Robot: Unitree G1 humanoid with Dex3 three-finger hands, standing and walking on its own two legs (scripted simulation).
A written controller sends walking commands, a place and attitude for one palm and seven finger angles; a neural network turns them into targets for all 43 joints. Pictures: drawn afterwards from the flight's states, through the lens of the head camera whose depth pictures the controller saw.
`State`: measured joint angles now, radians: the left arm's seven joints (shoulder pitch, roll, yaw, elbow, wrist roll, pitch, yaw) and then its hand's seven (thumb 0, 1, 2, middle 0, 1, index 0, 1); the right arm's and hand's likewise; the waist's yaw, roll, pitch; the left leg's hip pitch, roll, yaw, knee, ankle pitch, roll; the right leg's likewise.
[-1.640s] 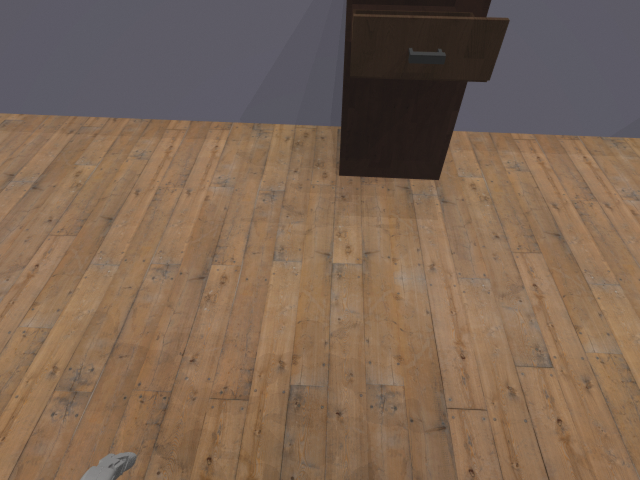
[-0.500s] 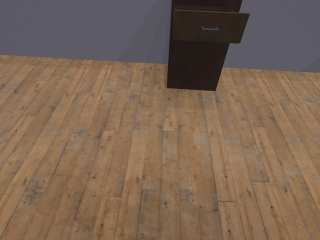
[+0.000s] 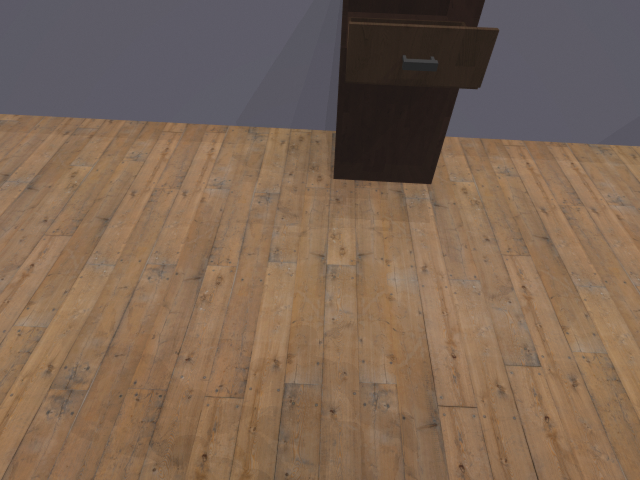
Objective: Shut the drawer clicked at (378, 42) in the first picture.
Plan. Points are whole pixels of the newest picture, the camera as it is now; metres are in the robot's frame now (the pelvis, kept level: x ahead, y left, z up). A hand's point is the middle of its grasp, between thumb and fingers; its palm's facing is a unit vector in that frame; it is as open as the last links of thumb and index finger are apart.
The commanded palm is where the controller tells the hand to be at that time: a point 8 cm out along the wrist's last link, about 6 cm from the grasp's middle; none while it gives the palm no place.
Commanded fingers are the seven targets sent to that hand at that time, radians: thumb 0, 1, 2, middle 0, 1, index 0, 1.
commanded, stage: walk to a spot facing it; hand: left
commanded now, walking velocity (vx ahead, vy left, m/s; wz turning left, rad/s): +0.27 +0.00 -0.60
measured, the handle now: (419, 61) +1.30 -0.22 -0.03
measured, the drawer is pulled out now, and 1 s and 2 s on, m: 0.30 0.30 0.30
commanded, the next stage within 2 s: none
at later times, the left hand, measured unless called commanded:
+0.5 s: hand out of the picture +0.09 +0.12 -0.16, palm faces -0.17 -0.97 -0.19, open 7.4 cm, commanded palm none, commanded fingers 0.00 0.90 0.90 -0.20 -0.30 -0.20 -0.30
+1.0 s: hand (281, 288) +0.50 +0.12 -0.18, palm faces -0.45 -0.87 -0.20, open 7.4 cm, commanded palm none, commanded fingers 0.00 0.90 0.90 -0.20 -0.30 -0.20 -0.30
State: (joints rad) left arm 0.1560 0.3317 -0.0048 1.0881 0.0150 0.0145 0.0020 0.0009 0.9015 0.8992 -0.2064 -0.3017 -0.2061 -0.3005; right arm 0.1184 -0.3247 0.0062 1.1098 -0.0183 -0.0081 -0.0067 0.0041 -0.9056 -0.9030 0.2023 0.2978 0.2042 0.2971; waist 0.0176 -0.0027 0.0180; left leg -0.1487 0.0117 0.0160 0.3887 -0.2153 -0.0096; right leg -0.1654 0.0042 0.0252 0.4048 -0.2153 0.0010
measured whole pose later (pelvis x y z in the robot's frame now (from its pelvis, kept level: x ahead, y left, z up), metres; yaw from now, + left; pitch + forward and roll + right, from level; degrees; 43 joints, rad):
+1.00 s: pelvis +0.34 -0.03 +0.00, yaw -32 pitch -1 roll -1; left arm 0.24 0.26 0.10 0.96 0.04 0.02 -0.03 0.00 0.91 0.90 -0.20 -0.30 -0.20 -0.30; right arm 0.29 -0.16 -0.04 1.01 -0.02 -0.08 -0.03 0.00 -0.93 -0.90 0.20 0.30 0.20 0.30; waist 0.03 -0.05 0.03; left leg -0.17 0.05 0.26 0.47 -0.28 0.06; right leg -0.61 -0.07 -0.02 1.26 -0.21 0.00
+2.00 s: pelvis +0.68 -0.28 -0.01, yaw -56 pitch -1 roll -1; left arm 0.41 0.17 0.05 1.12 0.02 -0.01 -0.01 0.00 0.91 0.90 -0.20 -0.30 -0.20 -0.30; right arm 0.12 -0.14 -0.01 0.94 -0.03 -0.08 0.00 0.00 -0.91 -0.90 0.20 0.30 0.20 0.30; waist 0.07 -0.05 0.06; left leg -0.28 0.07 0.20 0.58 -0.28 0.04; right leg -0.33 0.00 -0.02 1.11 -0.44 -0.03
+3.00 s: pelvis +0.75 -0.38 +0.00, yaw -44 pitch +2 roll -3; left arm 0.18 0.27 0.11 0.96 0.02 0.07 0.01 0.00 0.91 0.90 -0.20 -0.30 -0.20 -0.30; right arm 0.25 -0.20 -0.06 0.94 -0.02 0.01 -0.01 0.00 -0.91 -0.90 0.20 0.30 0.20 0.30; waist 0.00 -0.03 0.06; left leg -0.32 0.01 0.06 0.51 -0.22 0.07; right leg -0.55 -0.09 -0.04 1.16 -0.32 0.09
